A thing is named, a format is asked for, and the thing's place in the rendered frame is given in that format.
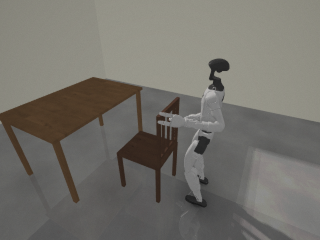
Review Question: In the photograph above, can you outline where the left robot forearm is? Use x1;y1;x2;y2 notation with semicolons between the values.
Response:
183;118;224;132

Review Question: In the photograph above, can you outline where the table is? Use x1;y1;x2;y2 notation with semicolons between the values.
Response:
0;77;143;203

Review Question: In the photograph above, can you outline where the humanoid robot torso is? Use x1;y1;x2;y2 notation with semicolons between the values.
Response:
197;87;225;145

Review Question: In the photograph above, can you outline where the robot right foot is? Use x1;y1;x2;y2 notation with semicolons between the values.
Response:
197;175;209;185

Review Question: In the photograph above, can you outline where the robot left upper arm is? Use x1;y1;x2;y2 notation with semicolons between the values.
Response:
205;91;225;132

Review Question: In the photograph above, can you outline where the chair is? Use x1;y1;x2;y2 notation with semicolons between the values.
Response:
116;97;180;203

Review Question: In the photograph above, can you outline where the right robot hand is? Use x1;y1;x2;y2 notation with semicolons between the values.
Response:
184;114;197;121

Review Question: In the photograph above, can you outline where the left robot hand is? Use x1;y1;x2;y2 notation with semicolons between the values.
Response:
157;112;185;128

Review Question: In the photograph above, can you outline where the right robot forearm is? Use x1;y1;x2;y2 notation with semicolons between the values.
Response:
195;112;201;120

